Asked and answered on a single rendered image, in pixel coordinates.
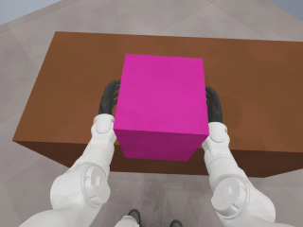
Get pedestal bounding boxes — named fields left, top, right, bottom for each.
left=11, top=31, right=303, bottom=178

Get left robot shin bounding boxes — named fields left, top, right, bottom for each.
left=122, top=216, right=136, bottom=222

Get right robot hand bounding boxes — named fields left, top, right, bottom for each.
left=205, top=86, right=223, bottom=123

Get left robot upper arm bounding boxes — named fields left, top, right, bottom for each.
left=19, top=166, right=111, bottom=227

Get robot right forearm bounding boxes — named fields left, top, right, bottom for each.
left=202, top=122, right=254, bottom=194

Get carton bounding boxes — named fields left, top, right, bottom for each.
left=113, top=54, right=209, bottom=162

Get right robot upper arm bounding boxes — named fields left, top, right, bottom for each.
left=211, top=177, right=294, bottom=227

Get robot left forearm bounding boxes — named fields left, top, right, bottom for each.
left=50, top=113, right=116, bottom=206

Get left robot hand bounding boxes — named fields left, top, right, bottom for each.
left=98, top=80, right=121, bottom=115

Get left robot foot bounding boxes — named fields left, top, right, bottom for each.
left=128, top=209, right=141, bottom=227

